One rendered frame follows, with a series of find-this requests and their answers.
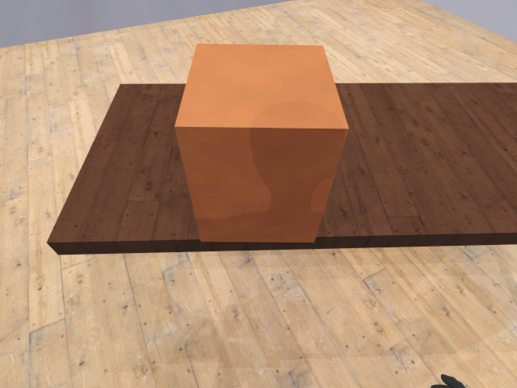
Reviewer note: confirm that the carton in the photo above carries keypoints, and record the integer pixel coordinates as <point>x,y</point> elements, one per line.
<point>261,129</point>

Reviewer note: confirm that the table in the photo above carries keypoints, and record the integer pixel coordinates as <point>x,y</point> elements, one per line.
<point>423,165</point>

